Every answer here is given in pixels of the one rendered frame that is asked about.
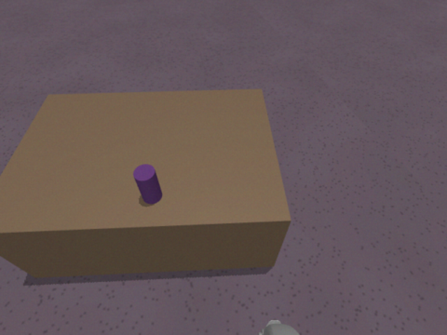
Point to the can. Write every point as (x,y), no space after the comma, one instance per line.
(148,184)

